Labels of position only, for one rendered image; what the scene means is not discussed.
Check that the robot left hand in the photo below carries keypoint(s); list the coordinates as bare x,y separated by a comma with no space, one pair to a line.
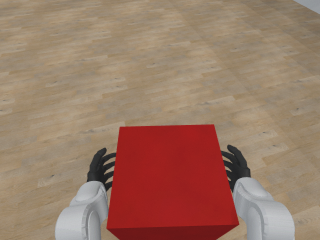
97,168

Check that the carton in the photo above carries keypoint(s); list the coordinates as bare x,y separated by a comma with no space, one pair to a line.
170,183

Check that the right robot forearm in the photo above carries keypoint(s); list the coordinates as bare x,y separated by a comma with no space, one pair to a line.
265,218

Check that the robot right hand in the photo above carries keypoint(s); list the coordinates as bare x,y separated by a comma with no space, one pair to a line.
238,166

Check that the left robot forearm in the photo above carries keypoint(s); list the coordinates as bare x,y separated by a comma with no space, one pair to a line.
83,218

